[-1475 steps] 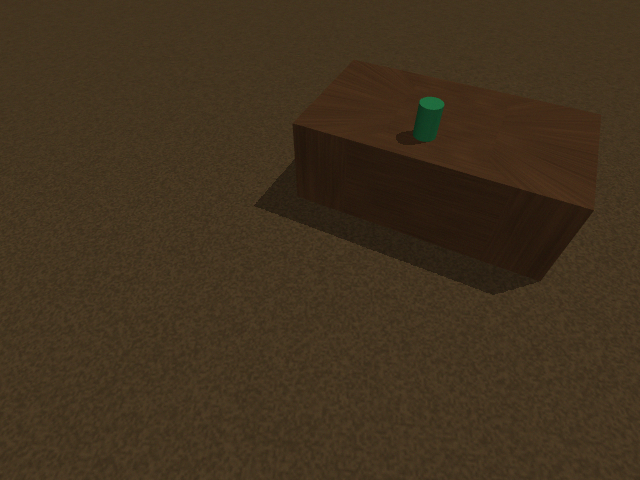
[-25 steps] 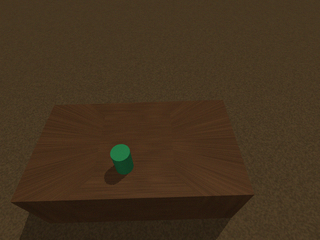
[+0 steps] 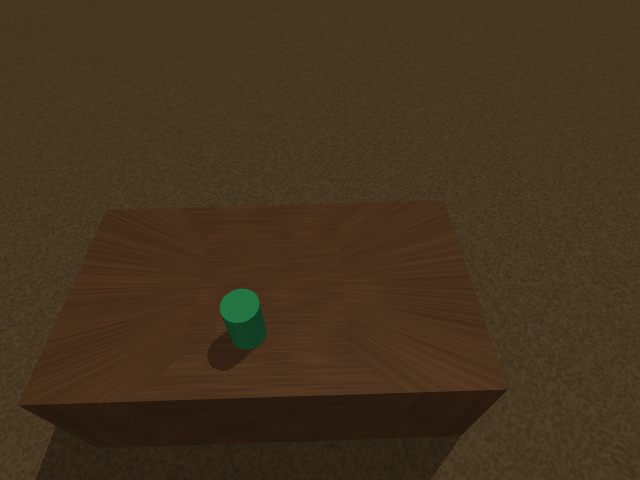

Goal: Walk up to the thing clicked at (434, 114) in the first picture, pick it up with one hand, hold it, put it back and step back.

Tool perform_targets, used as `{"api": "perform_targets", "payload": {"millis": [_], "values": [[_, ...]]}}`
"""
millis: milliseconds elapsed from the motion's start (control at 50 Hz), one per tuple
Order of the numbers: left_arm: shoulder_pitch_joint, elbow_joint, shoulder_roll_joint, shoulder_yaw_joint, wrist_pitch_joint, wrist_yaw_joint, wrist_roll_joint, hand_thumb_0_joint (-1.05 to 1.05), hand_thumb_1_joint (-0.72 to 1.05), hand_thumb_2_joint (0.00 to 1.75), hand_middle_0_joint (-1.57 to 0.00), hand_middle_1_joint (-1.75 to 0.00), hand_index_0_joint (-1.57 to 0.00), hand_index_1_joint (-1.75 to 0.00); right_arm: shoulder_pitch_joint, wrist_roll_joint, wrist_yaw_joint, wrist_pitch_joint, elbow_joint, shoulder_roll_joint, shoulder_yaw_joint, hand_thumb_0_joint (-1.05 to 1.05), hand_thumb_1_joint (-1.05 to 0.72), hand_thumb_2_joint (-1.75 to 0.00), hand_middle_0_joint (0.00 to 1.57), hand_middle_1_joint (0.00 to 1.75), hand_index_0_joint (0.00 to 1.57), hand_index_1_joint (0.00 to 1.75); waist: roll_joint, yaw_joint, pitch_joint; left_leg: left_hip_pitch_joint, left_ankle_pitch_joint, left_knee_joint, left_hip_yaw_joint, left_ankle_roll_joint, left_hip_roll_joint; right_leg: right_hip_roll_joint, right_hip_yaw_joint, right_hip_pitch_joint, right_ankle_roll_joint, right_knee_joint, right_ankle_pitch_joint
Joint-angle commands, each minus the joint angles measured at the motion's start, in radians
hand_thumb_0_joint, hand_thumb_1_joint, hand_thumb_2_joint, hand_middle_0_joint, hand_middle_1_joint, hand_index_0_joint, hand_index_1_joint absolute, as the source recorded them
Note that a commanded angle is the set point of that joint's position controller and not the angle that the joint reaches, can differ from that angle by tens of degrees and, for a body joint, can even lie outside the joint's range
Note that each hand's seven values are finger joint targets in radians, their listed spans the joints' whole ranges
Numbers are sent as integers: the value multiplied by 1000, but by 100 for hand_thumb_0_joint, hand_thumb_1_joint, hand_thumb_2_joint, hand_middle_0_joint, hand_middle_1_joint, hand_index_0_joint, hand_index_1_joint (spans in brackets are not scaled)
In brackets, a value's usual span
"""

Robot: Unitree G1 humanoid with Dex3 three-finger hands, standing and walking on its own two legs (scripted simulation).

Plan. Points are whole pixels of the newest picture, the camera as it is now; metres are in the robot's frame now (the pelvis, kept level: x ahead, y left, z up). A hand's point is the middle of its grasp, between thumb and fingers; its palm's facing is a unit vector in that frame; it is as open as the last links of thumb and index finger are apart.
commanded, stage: stand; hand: left
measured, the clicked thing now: (244, 319) +0.50 +0.19 -0.33
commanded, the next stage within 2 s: step back in 0.64 s
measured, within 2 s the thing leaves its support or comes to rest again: neither
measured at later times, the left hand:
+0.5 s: hand out of the picture +0.07 +0.25 -0.15, palm faces -0.03 -0.94 -0.35, open 7.4 cm
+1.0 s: hand out of the picture +0.09 +0.31 -0.19, palm faces -0.06 -0.92 -0.38, open 7.4 cm
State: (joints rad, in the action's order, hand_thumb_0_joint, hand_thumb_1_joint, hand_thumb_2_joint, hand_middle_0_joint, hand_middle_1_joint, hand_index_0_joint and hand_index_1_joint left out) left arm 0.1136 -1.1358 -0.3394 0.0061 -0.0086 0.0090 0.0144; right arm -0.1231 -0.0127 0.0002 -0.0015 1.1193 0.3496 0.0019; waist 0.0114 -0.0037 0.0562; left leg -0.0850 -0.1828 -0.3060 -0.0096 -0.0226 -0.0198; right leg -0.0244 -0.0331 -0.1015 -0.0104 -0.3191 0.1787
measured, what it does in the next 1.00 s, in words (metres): steps on the spot: left foot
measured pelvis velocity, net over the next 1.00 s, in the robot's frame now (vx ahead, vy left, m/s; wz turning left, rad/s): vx -0.06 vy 0.04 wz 0.00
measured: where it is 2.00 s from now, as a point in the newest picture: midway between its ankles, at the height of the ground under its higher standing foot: outside the picture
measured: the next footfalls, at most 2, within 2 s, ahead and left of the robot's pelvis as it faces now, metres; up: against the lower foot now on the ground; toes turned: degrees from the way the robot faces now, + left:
left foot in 0.94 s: -0.04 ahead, +0.14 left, +0.00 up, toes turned -2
right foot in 1.36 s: -0.08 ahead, -0.07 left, +0.00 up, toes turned -1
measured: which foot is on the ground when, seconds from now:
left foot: down 0.00-0.80, up 0.82-0.92, down 0.94-1.00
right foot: down 0.00-0.96, up 0.98-1.00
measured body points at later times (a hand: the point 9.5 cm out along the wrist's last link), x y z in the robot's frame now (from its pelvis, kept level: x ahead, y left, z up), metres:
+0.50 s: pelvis +0.00 +0.00 +0.00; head +0.01 +0.00 +0.45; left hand +0.07 +0.30 -0.13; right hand +0.07 -0.30 -0.14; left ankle -0.01 +0.13 -0.75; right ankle +0.00 -0.12 -0.75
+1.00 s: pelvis -0.06 +0.04 -0.03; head +0.02 +0.06 +0.41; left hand +0.09 +0.36 -0.16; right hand +0.01 -0.29 -0.14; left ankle -0.08 +0.14 -0.75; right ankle -0.01 -0.12 -0.74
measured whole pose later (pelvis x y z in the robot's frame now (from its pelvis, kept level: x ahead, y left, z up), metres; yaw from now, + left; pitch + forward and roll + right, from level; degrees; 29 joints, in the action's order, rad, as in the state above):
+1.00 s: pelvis -0.06 +0.04 -0.03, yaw +0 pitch -1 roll +0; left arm 0.02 -0.92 -0.42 0.05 0.06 -0.01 0.02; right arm -0.14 -0.02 -0.01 0.04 0.96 0.40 -0.07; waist -0.05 -0.02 0.19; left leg -0.27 -0.41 -0.67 -0.01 0.04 0.04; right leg -0.03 0.08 -0.42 0.01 -0.77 0.40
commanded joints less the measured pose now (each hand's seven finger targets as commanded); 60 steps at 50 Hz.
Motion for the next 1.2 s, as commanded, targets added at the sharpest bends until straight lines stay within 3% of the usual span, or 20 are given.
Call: {"api": "perform_targets", "payload": {"millis": [0, 180, 600, 620, 640, 700, 740, 780, 820, 840, 880, 900, 920, 940, 960, 980, 1000, 1040, 1080, 1180], "values": [[-30, 56, -220, 40, -20, -17, -4, 0, 90, 90, -20, -30, -20, -30, 39, 0, 11, -27, -53, 205, -34, 0, -90, -90, 20, 30, 20, 30, -10, 7, -75, -20, 142, 50, -84, 31, -112, -113, 90, 31, 26, 43, -145], [-31, 59, -223, 39, -21, -20, -6, 0, 90, 90, -20, -30, -20, -30, 33, 1, 13, -24, -51, 212, -35, 0, -90, -90, 20, 30, 20, 30, -10, 4, -89, -11, 179, 33, -77, 36, -113, -120, 92, 51, 27, 38, -200], [-22, 57, -225, 40, -20, -17, -4, 0, 90, 90, -20, -30, -20, -30, 38, 2, 9, -27, -50, 207, -37, 0, -90, -90, 20, 30, 20, 30, -13, 10, -61, -26, 105, 55, -81, 34, -107, -115, 95, 19, 27, 55, -119], [-29, 94, -295, 83, -10, -23, -22, 0, 90, 90, -20, -30, -20, -30, 70, 7, 3, -8, -73, 259, -66, 0, -90, -90, 20, 30, 20, 30, -35, 12, 26, -79, 250, -53, -87, 61, -91, -100, 105, -54, 35, -33, -298], [-13, 106, -291, 85, -6, -27, -26, 0, 90, 90, -20, -30, -20, -30, 53, 16, 4, -1, -86, 250, -68, 0, -90, -90, 20, 30, 20, 30, -36, 9, -17, -61, 306, -97, -69, 66, -90, -103, 100, -44, 47, -58, -356], [-26, 150, -284, 91, 2, -31, -24, 0, 90, 90, -20, -30, -20, -30, 29, 20, 2, 12, -110, 242, -76, 0, -90, -90, 20, 30, 20, 30, -48, -3, -89, -83, 271, -185, -50, 76, -60, -125, 119, -26, 91, -89, -362], [-39, 180, -300, 97, 10, -30, -18, 0, 90, 90, -20, -30, -20, -30, 28, 21, -1, 23, -131, 239, -83, 0, -90, -90, 20, 30, 20, 30, -93, -3, -119, -77, 150, -284, -15, 67, -14, -187, 183, -74, 139, -58, -330], [-85, 223, -331, 106, 15, -32, -3, 0, 90, 90, -20, -30, -20, -30, -10, 16, -6, 39, -146, 226, -91, 0, -90, -90, 20, 30, 20, 30, -192, -10, -122, -109, -168, -467, 9, 59, 56, -292, 272, -126, 224, -30, -332], [-104, 258, -341, 112, 18, -33, 13, 0, 90, 90, -20, -30, -20, -30, -59, 9, -14, 52, -158, 224, -98, 0, -90, -90, 20, 30, 20, 30, -231, -15, -106, -129, -347, -588, -38, 72, 40, -348, 300, -207, 273, -41, -298], [-132, 274, -333, 109, 20, -33, 16, 0, 90, 90, -20, -30, -20, -30, -84, 14, -16, 51, -160, 222, -102, 0, -90, -90, 20, 30, 20, 30, -229, -33, -110, -124, -350, -570, -56, 80, 28, -329, 262, -214, 260, -72, -297], [-167, 299, -304, 96, 28, -32, 13, 0, 90, 90, -20, -30, -20, -30, -119, 17, -17, 41, -162, 222, -107, 0, -90, -90, 20, 30, 20, 30, -198, -53, -119, -95, -188, -426, -32, 84, 20, -243, 175, -211, 188, -195, -309], [-157, 308, -289, 89, 36, -33, 8, 0, 90, 90, -20, -30, -20, -30, -128, 9, -13, 34, -174, 231, -111, 0, -90, -90, 20, 30, 20, 30, -140, -61, -109, -107, 80, -245, -51, 82, -24, -170, 135, -188, 123, -293, -246], [-130, 319, -235, 80, 45, -34, -5, 0, 90, 90, -20, -30, -20, -30, -95, -8, -6, 25, -191, 290, -126, 0, -90, -90, 20, 30, 20, 30, 99, -43, -110, -100, 358, -113, -225, 104, -145, -20, 66, -238, 69, -466, -90], [-119, 325, -205, 77, 52, -42, -7, 0, 90, 90, -20, -30, -20, -30, -96, -19, 0, 20, -199, 346, -140, 0, -90, -90, 20, 30, 20, 30, 229, -43, -82, 8, 604, -75, -387, 145, -241, 133, 105, -417, 44, -596, 370], [-68, 308, -221, 82, 67, -50, -3, 0, 90, 90, -20, -30, -20, -30, -90, -31, 5, 16, -214, 337, -141, 0, -90, -90, 20, 30, 20, 30, 115, -21, -99, -4, 624, -95, -367, 182, -283, 120, 193, -403, 43, -709, 444], [-35, 310, -212, 74, 69, -51, -5, 0, 90, 90, -20, -30, -20, -30, -63, -25, 10, 15, -225, 340, -137, 0, -90, -90, 20, 30, 20, 30, 112, -6, -92, 9, 801, -142, -305, 188, -275, 128, 192, -421, 45, -777, 447], [-33, 309, -203, 72, 68, -58, -3, 0, 90, 90, -20, -30, -20, -30, -46, -25, 16, 18, -246, 356, -141, 0, -90, -90, 20, 30, 20, 30, 170, -25, -114, 12, 761, -133, -341, 169, -290, 144, 234, -443, 46, -798, 439], [-31, 294, -238, 84, 68, -61, -8, 0, 90, 90, -20, -30, -20, -30, 25, -24, 29, 12, -280, 311, -137, 0, -90, -90, 20, 30, 20, 30, 165, 1, -87, -21, 646, -151, -273, 185, -239, 129, 265, -432, 41, -873, 360], [6, 310, -231, 89, 63, -51, -6, 0, 90, 90, -20, -30, -20, -30, 15, -17, 37, 8, -293, 272, -121, 0, -90, -90, 20, 30, 20, 30, 154, 22, -96, 66, 664, -197, -210, 182, -200, 126, 228, -460, 31, -858, 300], [-36, 368, -222, 97, 43, -39, 6, 0, 90, 90, -20, -30, -20, -30, -94, -7, 45, 8, -291, 256, -128, 0, -90, -90, 20, 30, 20, 30, 89, -40, -120, 186, 616, -221, -217, 215, -218, 97, 174, -432, -3, -623, 298]]}}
